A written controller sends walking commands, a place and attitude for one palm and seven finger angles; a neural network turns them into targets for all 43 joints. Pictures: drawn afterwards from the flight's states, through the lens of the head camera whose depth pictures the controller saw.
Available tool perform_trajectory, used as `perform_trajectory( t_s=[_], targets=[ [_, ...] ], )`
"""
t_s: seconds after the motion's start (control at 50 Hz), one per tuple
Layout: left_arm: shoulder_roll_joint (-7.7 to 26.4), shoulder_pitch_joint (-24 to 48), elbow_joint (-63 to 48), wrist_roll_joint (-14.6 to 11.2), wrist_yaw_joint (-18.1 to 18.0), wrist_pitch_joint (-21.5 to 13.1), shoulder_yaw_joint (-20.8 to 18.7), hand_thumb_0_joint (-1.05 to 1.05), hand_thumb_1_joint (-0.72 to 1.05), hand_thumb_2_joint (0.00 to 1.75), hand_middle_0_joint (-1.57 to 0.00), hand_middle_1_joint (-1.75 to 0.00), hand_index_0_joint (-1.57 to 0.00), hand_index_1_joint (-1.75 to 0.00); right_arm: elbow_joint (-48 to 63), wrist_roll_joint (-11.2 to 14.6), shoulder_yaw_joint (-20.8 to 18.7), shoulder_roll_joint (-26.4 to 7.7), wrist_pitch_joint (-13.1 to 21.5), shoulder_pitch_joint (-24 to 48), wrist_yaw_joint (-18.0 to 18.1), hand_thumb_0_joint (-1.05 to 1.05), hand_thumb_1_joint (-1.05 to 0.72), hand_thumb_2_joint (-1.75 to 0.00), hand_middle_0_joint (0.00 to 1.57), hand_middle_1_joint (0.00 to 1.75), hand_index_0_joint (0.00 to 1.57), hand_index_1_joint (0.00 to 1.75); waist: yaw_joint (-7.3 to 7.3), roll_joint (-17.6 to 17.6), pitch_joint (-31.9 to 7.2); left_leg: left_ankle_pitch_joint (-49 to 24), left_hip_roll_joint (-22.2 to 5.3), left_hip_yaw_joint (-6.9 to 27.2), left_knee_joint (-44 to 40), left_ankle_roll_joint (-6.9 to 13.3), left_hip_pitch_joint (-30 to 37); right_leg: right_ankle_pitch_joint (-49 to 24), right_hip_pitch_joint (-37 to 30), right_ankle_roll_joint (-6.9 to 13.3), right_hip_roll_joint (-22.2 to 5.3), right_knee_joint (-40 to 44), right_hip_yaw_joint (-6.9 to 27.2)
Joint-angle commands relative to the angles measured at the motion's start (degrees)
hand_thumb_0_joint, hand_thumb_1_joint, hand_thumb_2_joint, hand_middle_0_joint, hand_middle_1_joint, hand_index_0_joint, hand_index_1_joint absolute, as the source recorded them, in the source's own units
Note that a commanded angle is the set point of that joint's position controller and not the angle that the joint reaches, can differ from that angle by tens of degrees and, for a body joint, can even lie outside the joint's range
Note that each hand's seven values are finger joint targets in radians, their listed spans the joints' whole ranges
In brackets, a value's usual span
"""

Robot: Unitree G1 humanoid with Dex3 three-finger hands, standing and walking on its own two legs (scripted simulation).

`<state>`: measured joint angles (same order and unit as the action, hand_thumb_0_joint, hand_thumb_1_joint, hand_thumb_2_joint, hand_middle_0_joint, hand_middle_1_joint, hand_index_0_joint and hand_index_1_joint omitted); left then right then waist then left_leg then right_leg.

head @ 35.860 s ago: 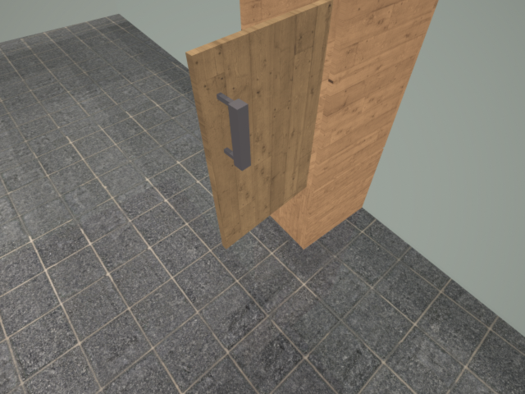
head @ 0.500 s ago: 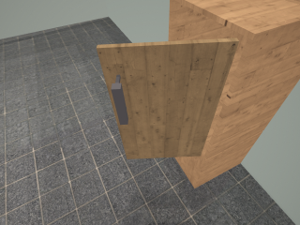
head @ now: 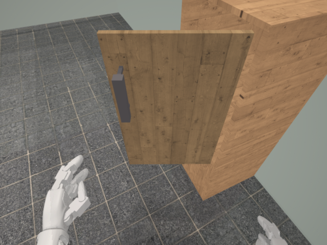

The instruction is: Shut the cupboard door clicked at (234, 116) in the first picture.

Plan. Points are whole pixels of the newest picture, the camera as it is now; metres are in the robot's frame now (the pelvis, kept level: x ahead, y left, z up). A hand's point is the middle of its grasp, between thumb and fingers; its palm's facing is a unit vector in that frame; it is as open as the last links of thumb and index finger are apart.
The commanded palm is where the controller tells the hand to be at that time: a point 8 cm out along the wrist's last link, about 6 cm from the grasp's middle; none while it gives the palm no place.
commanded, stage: raise the hand and make a fist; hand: left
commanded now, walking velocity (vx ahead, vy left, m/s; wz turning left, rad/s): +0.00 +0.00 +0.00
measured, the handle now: (123, 95) +0.48 +0.13 +0.12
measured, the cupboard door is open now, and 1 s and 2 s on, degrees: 66 66 66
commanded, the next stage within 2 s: bring the fist close to the handle in 1.70 s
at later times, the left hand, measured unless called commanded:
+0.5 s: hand (73, 218) +0.18 +0.20 +0.03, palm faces -0.01 -1.00 -0.03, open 4.7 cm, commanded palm +0.14 +0.26 +0.04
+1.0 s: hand (61, 192) +0.21 +0.22 +0.08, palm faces +0.05 -1.00 -0.06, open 3.1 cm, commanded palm +0.18 +0.27 +0.09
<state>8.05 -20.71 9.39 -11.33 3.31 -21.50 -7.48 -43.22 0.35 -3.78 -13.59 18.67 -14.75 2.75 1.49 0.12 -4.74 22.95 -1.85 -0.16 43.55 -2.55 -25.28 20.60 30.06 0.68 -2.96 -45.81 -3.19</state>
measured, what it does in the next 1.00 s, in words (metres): stands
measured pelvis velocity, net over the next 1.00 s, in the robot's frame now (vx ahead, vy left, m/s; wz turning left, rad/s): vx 0.00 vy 0.03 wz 0.02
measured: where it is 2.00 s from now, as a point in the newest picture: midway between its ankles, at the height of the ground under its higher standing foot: outside the picture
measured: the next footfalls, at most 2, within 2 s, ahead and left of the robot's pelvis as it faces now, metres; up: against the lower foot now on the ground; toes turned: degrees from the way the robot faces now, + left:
none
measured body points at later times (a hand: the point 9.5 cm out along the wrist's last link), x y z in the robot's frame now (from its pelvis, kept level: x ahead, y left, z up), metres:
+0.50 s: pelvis -0.03 +0.03 -0.04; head +0.00 +0.03 +0.41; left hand +0.18 +0.26 +0.03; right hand +0.14 -0.17 -0.12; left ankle -0.01 +0.15 -0.71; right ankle +0.03 -0.11 -0.71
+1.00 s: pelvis +0.00 +0.03 -0.01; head +0.02 +0.03 +0.44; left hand +0.20 +0.27 +0.09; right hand +0.20 -0.18 -0.06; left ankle -0.01 +0.15 -0.71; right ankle +0.03 -0.11 -0.71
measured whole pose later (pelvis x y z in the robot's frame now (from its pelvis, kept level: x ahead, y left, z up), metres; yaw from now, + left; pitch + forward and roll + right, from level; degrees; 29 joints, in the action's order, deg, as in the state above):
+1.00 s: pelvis +0.00 +0.03 -0.01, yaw +1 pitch +6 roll -2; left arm 14.4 -23.3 -13.5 -14.9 10.7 -10.5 -8.2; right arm -28.7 1.7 2.5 -13.3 15.2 -14.5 3.6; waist -1.7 -1.5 -4.9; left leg 27.7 -1.4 1.8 52.3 -0.3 -30.5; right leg 22.6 31.9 -1.3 -3.1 -49.0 -4.2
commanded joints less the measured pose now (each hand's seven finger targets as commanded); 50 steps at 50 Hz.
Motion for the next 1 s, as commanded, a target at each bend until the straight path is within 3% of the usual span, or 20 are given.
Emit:
perform_trajectory(
  t_s=[0.0, 0.02, 0.04, 0.08, 0.12, 0.18, 0.24, 0.3, 0.36, 0.4, 0.42, 0.48, 0.52, 0.56, 0.64, 0.68, 0.82, 0.88, 0.94, 0.98],
  targets=[
    [6.3, -13.44, 1.27, -3.37, 13.37, -18.22, -6.3, 0.0, 0.9, 0.9, -0.4, -0.52, -0.4, -0.52, 14.49, -0.27, -2.49, -6.08, 2.86, 6.9, -2.48, 0.0, -0.9, -0.9, 0.2, 0.3, 0.2, 0.3, -5.18, 10.26, -2.47, -2.9, 4.49, -1.85, 10.0, 1.47, -21.27, 0.52, 3.13, 0.08, -0.86, -1.8, 6.6],
    [8.78, -12.84, 0.82, -3.87, 15.26, -17.62, -7.88, 0.0, 0.9, 0.9, -0.42, -0.54, -0.42, -0.54, 16.32, 0.33, -2.65, -6.46, 2.01, 7.16, -2.56, 0.0, -0.9, -0.9, 0.2, 0.3, 0.2, 0.3, -6.2, 5.35, -3.68, -2.12, 4.62, -2.2, 11.02, 2.01, -22.09, 3.06, 3.19, 0.75, -1.28, -2.0, 8.33],
    [8.84, -10.04, -3.37, -5.06, 16.72, -15.62, -6.31, 0.0, 0.9, 0.9, -0.44, -0.56, -0.44, -0.56, 19.68, 0.79, -2.2, -7.12, 1.45, 8.5, -2.37, 0.0, -0.9, -0.9, 0.2, 0.3, 0.2, 0.3, -5.91, 2.46, -5.82, -0.12, 5.12, -3.14, 11.7, 2.52, -22.47, 7.9, 3.65, 0.71, -1.34, -1.34, 9.48],
    [10.78, -3.86, -11.47, -7.02, 16.74, -11.02, -6.93, 0.0, 0.9, 0.9, -0.47, -0.6, -0.47, -0.6, 23.83, 1.65, -1.73, -7.21, 0.73, 8.63, -1.18, 0.0, -0.9, -0.9, 0.2, 0.3, 0.2, 0.3, -5.01, 2.92, -9.06, 3.35, 5.12, -3.1, 13.22, 3.32, -23.5, 16.87, 4.18, 0.05, -1.15, 0.59, 11.39],
    [11.42, 4.03, -21.98, -7.58, 14.58, -9.58, -6.02, 0.0, 0.9, 0.9, -0.51, -0.64, -0.51, -0.64, 25.17, 1.65, -1.02, -6.92, 0.69, 6.76, 0.06, 0.0, -0.9, -0.9, 0.2, 0.3, 0.2, 0.3, -3.09, 0.75, -10.31, 5.34, 4.15, -1.84, 14.22, 3.78, -22.86, 21.68, 7.26, -0.01, -0.21, 0.12, 10.99],
    [10.21, 7.4, -32.87, -5.32, 10.84, -10.26, -2.35, 0.0, 0.9, 0.9, -0.57, -0.7, -0.57, -0.7, 24.73, 1.33, -0.12, -6.69, 1.11, 4.09, 1.27, 0.0, -0.9, -0.9, 0.2, 0.3, 0.2, 0.3, -1.1, -2.82, -12.17, 4.12, 2.89, -0.16, 13.63, 4.22, -19.07, 16.13, 9.03, 0.32, 1.51, -2.62, 7.18],
    [10.04, 8.01, -33.18, -3.47, 9.76, -9.04, 0.22, 0.0, 0.9, 0.9, -0.62, -0.76, -0.62, -0.76, 22.95, 1.14, 0.75, -7.06, 1.39, 2.83, 2.15, 0.0, -0.9, -0.9, 0.2, 0.3, 0.2, 0.3, 0.32, -4.18, -10.41, 3.76, 2.14, 1.55, 12.47, 4.32, -17.96, 11.13, 10.87, 0.58, 2.71, -5.05, 3.85],
    [10.18, 4.47, -29.3, -2.81, 10.05, -3.85, 0.41, 0.0, 0.9, 0.9, -0.68, -0.82, -0.68, -0.82, 22.32, 1.43, 1.54, -7.12, 1.11, 3.09, 2.41, 0.0, -0.9, -0.9, 0.2, 0.3, 0.2, 0.3, -0.25, -4.02, -9.02, 5.21, 2.23, 2.61, 9.55, 3.88, -18.13, 10.3, 9.67, 0.34, 2.92, -4.73, 1.8],
    [10.22, -0.75, -27.9, -3.18, 10.12, 2.7, -1.13, 0.0, 0.9, 0.9, -0.73, -0.88, -0.73, -0.88, 23.6, 1.86, 1.98, -6.47, 0.09, 4.1, 2.27, 0.0, -0.9, -0.9, 0.2, 0.3, 0.2, 0.3, -2.44, -3.09, -9.37, 5.47, 2.7, 2.74, 6.07, 3.53, -17.35, 10.63, 5.86, 0.21, 2.71, -2.7, 1.0],
    [11.05, -1.69, -28.62, -3.72, 8.94, 5.34, -3.21, 0.0, 0.9, 0.9, -0.77, -0.92, -0.77, -0.92, 23.93, 1.79, 2.34, -5.91, -0.33, 4.77, 2.22, 0.0, -0.9, -0.9, 0.2, 0.3, 0.2, 0.3, -3.19, -2.13, -9.02, 5.08, 2.8, 2.78, 4.42, 3.33, -16.69, 10.98, 3.89, 0.15, 2.6, -1.48, 0.77],
    [12.48, -2.8, -28.14, -3.94, 8.07, 6.01, -5.72, 0.0, 0.9, 0.9, -0.79, -0.94, -0.79, -0.94, 23.94, 1.5, 2.46, -5.76, -0.57, 5.45, 2.27, 0.0, -0.9, -0.9, 0.2, 0.3, 0.2, 0.3, -4.38, -1.75, -8.7, 4.0, 2.85, 2.98, 3.76, 3.23, -16.72, 10.41, 2.58, 0.44, 2.83, -1.58, 0.3],
    [10.87, -2.91, -31.72, -4.19, 6.31, 4.54, -5.08, 0.0, 0.9, 0.9, -0.84, -1.0, -0.84, -1.0, 23.84, 1.02, 2.79, -5.46, -0.11, 4.61, 1.67, 0.0, -0.9, -0.9, 0.2, 0.3, 0.2, 0.3, -4.09, -1.69, -9.62, 0.16, 2.58, 2.92, 2.7, 3.03, -14.23, 5.88, 1.8, 0.41, 2.92, -2.11, -1.09],
    [10.8, -3.16, -32.08, -4.15, 5.62, 3.05, -4.67, 0.0, 0.9, 0.9, -0.88, -1.04, -0.88, -1.04, 23.55, 0.59, 3.0, -5.78, 0.34, 4.48, 1.37, 0.0, -0.9, -0.9, 0.2, 0.3, 0.2, 0.3, -3.84, -1.35, -7.8, -0.94, 2.39, 3.21, 2.2, 2.97, -13.86, 4.46, 1.9, 0.56, 3.13, -2.24, -1.7],
    [9.66, -2.08, -31.94, -3.72, 5.76, 1.83, -2.57, 0.0, 0.9, 0.9, -0.92, -1.08, -0.92, -1.08, 23.26, 0.55, 3.02, -6.27, 0.78, 3.54, 1.12, 0.0, -0.9, -0.9, 0.2, 0.3, 0.2, 0.3, -2.61, -0.67, -6.58, 0.5, 2.33, 3.2, 1.82, 2.96, -13.65, 5.44, 3.2, 0.33, 2.94, -1.83, -1.79],
    [10.43, -0.69, -34.32, -3.49, 6.74, 1.28, -1.51, 0.0, 0.9, 0.9, -0.99, -1.16, -0.99, -1.16, 23.27, 0.82, 2.82, -7.1, 1.54, 2.71, 1.18, 0.0, -0.9, -0.9, 0.2, 0.3, 0.2, 0.3, -2.36, -3.74, -7.46, 0.22, 2.47, 3.24, 0.98, 3.07, -11.33, 4.0, 2.22, 0.54, 2.83, -1.3, -1.45],
    [10.72, -2.31, -34.11, -3.48, 6.85, 2.18, -2.32, 0.0, 0.9, 0.9, -1.02, -1.2, -1.02, -1.2, 23.16, 1.08, 2.65, -7.06, 1.43, 2.0, 1.25, 0.0, -0.9, -0.9, 0.2, 0.3, 0.2, 0.3, -2.55, -2.68, -8.09, -1.83, 2.17, 3.34, 0.36, 2.91, -10.0, 1.76, 1.1, 0.5, 3.01, -1.21, -2.01],
    [12.74, -0.35, -35.9, -3.69, 5.89, 5.3, -5.03, 0.0, 0.9, 0.9, -1.15, -1.34, -1.15, -1.34, 23.06, 1.13, 2.98, -6.81, -0.13, 2.13, 1.49, 0.0, -0.9, -0.9, 0.2, 0.3, 0.2, 0.3, -3.28, -3.95, -7.83, -9.25, 2.17, 2.75, -0.99, 2.84, -6.24, -6.06, -3.45, 0.54, 3.35, 0.22, -2.24],
    [11.32, 0.27, -35.89, -3.94, 6.44, 6.5, -3.83, 0.0, 0.9, 0.9, -1.21, -1.4, -1.21, -1.4, 23.03, 1.5, 3.18, -6.54, -0.44, 1.82, 1.28, 0.0, -0.9, -0.9, 0.2, 0.3, 0.2, 0.3, -2.75, -4.4, -7.23, -11.77, 2.03, 2.36, -1.67, 2.58, -4.27, -9.03, -4.32, 0.38, 3.36, 1.06, -2.43],
    [12.14, 1.79, -35.35, -4.22, 7.47, 8.09, -4.39, 0.0, 0.9, 0.9, -1.26, -1.46, -1.26, -1.46, 22.72, 1.62, 3.51, -6.55, -0.79, 2.03, 1.29, 0.0, -0.9, -0.9, 0.2, 0.3, 0.2, 0.3, -2.77, -4.54, -7.01, -12.85, 2.17, 1.88, -2.3, 2.76, -3.2, -11.17, -6.57, 0.33, 3.2, 2.6, -2.05],
    [12.28, 2.59, -34.24, -4.73, 8.08, 9.1, -5.09, 0.0, 0.9, 0.9, -1.3, -1.5, -1.3, -1.5, 22.49, 1.79, 3.58, -6.5, -0.83, 2.05, 1.49, 0.0, -0.9, -0.9, 0.2, 0.3, 0.2, 0.3, -2.54, -2.63, -6.51, -12.46, 2.27, 1.53, -2.64, 2.91, -2.77, -11.59, -7.35, 0.04, 3.18, 3.98, -1.71]
  ],
)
